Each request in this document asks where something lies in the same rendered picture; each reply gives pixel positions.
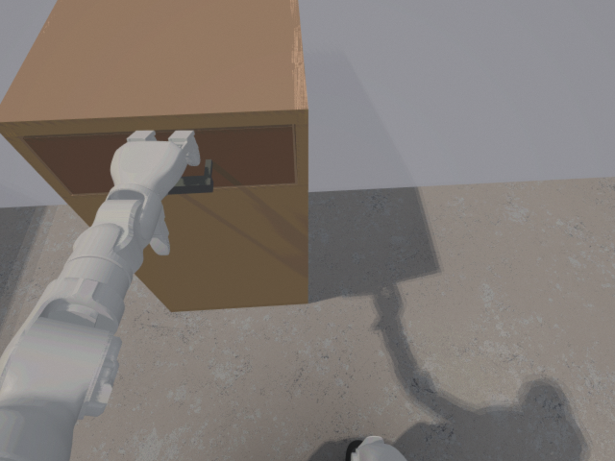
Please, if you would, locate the drawer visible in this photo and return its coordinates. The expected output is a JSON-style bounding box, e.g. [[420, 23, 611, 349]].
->
[[23, 124, 295, 194]]

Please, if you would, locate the left robot forearm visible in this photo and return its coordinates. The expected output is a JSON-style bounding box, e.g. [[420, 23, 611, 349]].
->
[[0, 183, 162, 390]]

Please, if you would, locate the left robot upper arm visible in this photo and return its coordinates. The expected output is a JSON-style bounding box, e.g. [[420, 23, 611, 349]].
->
[[0, 317, 122, 461]]

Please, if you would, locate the left robot hand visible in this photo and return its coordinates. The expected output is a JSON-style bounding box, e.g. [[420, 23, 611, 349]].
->
[[111, 131, 200, 255]]

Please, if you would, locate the cabinet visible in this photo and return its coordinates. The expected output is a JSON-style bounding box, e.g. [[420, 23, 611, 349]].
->
[[0, 0, 308, 312]]

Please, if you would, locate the robot right shin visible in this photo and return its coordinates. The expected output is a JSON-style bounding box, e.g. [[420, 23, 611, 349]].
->
[[358, 436, 384, 449]]

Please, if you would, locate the handle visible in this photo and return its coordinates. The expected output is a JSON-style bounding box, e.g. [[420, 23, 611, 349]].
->
[[168, 159, 213, 195]]

